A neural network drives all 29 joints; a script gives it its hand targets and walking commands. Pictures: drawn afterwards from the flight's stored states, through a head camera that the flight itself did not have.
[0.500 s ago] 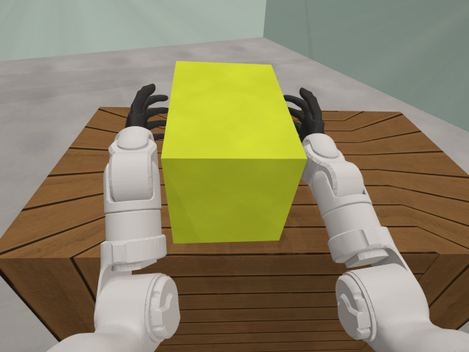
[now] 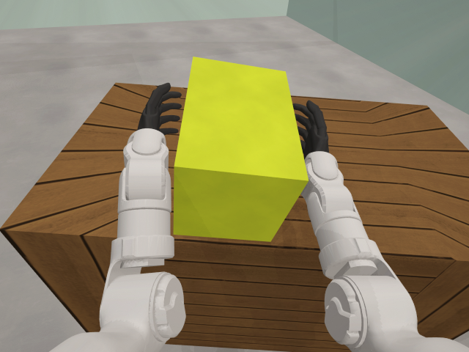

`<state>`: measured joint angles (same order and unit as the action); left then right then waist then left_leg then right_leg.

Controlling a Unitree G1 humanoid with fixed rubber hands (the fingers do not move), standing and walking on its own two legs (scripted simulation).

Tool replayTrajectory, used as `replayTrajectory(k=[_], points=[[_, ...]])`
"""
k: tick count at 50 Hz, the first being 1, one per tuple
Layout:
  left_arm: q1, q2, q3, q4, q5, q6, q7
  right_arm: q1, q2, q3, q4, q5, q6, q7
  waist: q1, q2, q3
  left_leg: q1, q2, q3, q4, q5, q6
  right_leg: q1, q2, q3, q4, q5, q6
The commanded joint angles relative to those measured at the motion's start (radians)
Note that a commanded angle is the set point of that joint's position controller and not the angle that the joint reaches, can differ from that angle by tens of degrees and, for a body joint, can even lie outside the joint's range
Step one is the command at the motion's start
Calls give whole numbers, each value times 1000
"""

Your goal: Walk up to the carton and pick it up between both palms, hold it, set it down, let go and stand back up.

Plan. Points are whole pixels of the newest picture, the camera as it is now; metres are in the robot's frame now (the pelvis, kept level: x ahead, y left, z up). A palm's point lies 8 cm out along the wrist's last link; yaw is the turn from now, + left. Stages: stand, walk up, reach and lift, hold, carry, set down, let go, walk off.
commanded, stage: set down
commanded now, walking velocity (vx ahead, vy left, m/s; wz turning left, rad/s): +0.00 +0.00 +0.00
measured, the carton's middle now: (231, 149) +0.41 +0.01 +0.15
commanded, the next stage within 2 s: none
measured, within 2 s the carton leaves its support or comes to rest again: neither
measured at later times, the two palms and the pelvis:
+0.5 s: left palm (165, 138) +0.41 +0.13 +0.18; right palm (314, 155) +0.39 -0.13 +0.16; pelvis +0.02 +0.00 +0.00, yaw -1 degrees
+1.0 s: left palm (172, 140) +0.45 +0.13 +0.15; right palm (309, 155) +0.43 -0.14 +0.13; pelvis +0.03 +0.01 +0.00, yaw -2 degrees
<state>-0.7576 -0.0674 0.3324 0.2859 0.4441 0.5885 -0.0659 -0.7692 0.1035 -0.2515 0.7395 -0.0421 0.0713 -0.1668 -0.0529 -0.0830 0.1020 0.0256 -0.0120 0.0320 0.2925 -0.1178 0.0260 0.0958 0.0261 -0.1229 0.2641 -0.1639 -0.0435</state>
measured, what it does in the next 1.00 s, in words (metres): stands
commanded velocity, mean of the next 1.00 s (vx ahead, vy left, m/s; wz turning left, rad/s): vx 0.00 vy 0.00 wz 0.00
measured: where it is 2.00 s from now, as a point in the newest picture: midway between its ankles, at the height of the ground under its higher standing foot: outside the picture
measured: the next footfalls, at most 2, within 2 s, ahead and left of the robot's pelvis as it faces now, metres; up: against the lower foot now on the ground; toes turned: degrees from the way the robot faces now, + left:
none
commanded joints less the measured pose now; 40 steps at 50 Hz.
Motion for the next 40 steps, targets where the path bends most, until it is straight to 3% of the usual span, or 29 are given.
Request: replayTrajectory(k=[1,6,8,9,10,14,17,21,24,27,30,31,33,36,38,39,40], points=[[-521,-498,-383,-36,-142,-88,-112,-765,355,309,-275,19,-173,82,-24,121,-450,99,22,27,9,114,-12,45,-28,-2,-15,178,77],[-527,-503,-424,-62,-166,-112,-89,-756,384,361,-312,27,-194,76,-25,101,-509,124,23,15,33,197,-27,76,-22,-5,7,294,79],[-515,-501,-448,-90,-181,-123,-82,-747,390,392,-330,43,-199,75,-8,109,-548,112,19,18,47,260,-31,107,-19,-4,24,366,80],[-524,-512,-454,-111,-179,-129,-77,-732,398,400,-341,50,-204,73,-23,128,-575,114,15,19,56,298,-40,115,-24,6,28,436,84],[-501,-513,-452,-98,-177,-129,-74,-730,380,408,-348,58,-201,72,-15,131,-574,115,20,11,55,326,-46,129,-24,11,34,457,92],[-465,-496,-454,-129,-192,-123,-67,-715,416,490,-374,98,-194,53,3,81,-625,78,22,-9,71,372,-42,195,-27,35,70,588,94],[-448,-472,-404,-68,-166,-112,-73,-681,385,458,-341,75,-163,55,1,63,-555,45,15,11,37,287,-33,173,-25,25,51,519,100],[-465,-480,-396,-69,-152,-110,-79,-678,352,382,-301,44,-162,61,-15,102,-494,98,23,16,24,264,-46,96,-12,-3,10,366,87],[-477,-473,-349,8,-134,-131,-82,-692,351,343,-260,17,-170,80,-2,76,-461,79,33,14,9,205,-37,75,-21,1,-4,302,86],[-503,-481,-343,38,-126,-149,-79,-686,353,274,-199,-12,-180,98,6,110,-447,81,29,34,-12,134,-33,30,-15,-8,-16,213,75],[-530,-466,-294,90,-115,-169,-75,-685,332,206,-135,-55,-181,112,4,100,-414,51,35,32,-31,60,-25,19,-21,-2,-25,145,77],[-535,-479,-278,125,-107,-177,-73,-683,345,180,-115,-70,-186,113,20,107,-396,44,30,46,-32,41,-26,-11,-21,-2,-33,114,80],[-577,-484,-283,141,-123,-199,-67,-716,333,144,-96,-93,-203,124,2,109,-440,55,34,46,-21,54,-28,-23,-17,-11,-28,110,67],[-634,-487,-281,178,-128,-258,-49,-728,368,118,-57,-136,-222,142,2,121,-494,65,41,49,-20,65,-40,-49,-15,-17,-31,107,62],[-670,-511,-294,177,-146,-287,-33,-752,389,108,-46,-142,-239,150,10,138,-537,88,35,48,5,116,-40,-66,-18,-10,-15,161,61],[-708,-522,-314,156,-162,-305,-23,-757,396,106,-36,-142,-252,154,10,152,-595,102,47,42,14,171,-59,-78,-6,-14,-7,177,59],[-736,-542,-323,184,-176,-323,-13,-791,401,105,-47,-148,-260,158,7,134,-621,120,44,35,27,189,-56,-90,1,-21,-15,169,52]])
